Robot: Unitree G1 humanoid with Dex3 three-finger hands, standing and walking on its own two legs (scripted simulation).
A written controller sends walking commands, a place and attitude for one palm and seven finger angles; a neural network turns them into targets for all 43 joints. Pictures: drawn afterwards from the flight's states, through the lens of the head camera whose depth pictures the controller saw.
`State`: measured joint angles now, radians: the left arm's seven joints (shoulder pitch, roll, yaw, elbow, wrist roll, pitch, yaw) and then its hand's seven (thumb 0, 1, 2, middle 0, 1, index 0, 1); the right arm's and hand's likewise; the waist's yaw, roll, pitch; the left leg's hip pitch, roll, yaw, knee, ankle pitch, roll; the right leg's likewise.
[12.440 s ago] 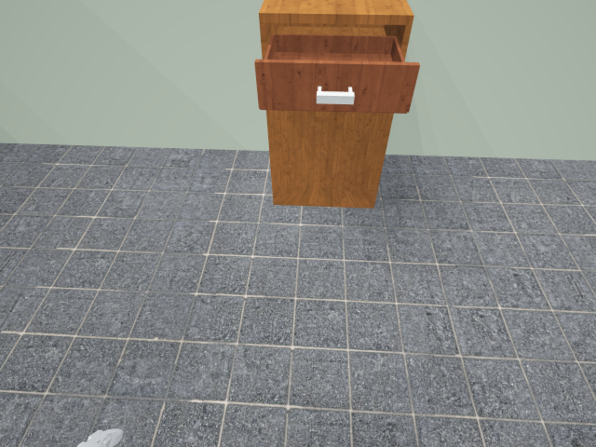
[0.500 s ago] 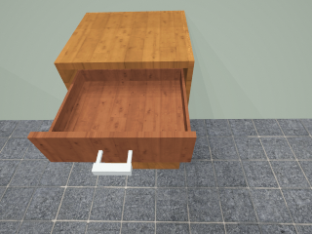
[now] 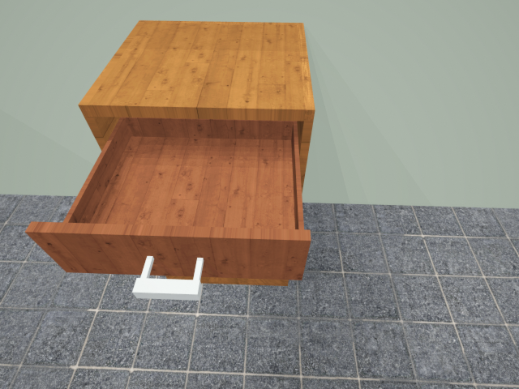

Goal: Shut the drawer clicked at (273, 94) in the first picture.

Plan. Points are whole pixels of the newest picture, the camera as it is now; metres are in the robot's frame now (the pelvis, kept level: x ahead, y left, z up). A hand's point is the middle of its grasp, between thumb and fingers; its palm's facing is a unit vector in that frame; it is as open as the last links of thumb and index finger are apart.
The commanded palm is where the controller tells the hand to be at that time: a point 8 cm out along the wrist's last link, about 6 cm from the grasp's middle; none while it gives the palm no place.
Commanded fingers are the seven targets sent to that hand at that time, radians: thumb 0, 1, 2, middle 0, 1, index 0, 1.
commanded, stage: come to a stop and stand still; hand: left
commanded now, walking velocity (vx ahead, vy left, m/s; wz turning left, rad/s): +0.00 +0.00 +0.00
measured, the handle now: (171, 276) +0.29 +0.17 -0.01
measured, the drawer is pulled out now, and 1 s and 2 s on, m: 0.30 0.30 0.27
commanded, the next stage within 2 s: look again from close up in 0.22 s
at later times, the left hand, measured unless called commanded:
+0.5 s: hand out of the picture -0.02 +0.15 -0.17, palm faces +0.05 -0.98 -0.19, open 7.3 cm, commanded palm none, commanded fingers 0.00 0.90 0.90 -0.20 -0.30 -0.20 -0.30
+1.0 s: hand out of the picture +0.03 +0.17 -0.13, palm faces +0.16 -0.95 -0.28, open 7.1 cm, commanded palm +0.07 +0.18 -0.06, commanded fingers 0.00 0.90 0.90 -0.32 -0.43 -0.32 -0.43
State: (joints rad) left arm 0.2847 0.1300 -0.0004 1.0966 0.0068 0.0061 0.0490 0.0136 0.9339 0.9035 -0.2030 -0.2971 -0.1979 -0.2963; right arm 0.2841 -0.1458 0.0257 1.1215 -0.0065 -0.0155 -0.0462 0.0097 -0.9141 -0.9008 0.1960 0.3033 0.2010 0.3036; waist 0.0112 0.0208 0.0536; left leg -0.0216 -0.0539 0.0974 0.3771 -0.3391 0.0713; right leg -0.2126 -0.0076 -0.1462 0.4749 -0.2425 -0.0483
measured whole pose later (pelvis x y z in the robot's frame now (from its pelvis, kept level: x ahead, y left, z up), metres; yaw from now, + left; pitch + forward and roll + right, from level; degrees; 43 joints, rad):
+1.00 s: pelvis -0.02 -0.02 +0.00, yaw -1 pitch -1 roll +1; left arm 0.50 0.17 -0.02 0.57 -0.09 0.07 0.13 0.07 0.99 0.90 -0.22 -0.31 -0.21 -0.31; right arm 0.40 -0.15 0.03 1.00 0.02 -0.16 -0.07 0.02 -0.92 -0.90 0.20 0.30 0.20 0.30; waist 0.01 0.02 0.03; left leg -0.08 -0.04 0.11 0.41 -0.33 0.05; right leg -0.26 0.00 -0.14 0.49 -0.22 -0.07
